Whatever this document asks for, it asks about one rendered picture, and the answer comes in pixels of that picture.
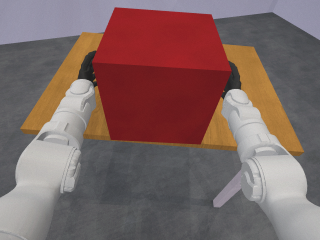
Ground left robot upper arm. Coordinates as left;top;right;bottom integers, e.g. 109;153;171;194
0;140;82;240

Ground right robot upper arm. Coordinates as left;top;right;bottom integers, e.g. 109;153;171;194
240;155;320;240

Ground right robot hand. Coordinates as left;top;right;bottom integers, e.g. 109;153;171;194
221;60;242;100

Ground carton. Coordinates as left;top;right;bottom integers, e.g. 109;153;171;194
92;7;232;145

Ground left robot forearm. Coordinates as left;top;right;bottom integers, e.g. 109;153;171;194
15;79;97;184

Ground right robot forearm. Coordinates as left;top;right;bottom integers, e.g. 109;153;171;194
221;89;307;194

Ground table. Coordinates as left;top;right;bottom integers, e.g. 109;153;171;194
20;32;304;208

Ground left robot hand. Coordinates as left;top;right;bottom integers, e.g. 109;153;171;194
77;50;98;88

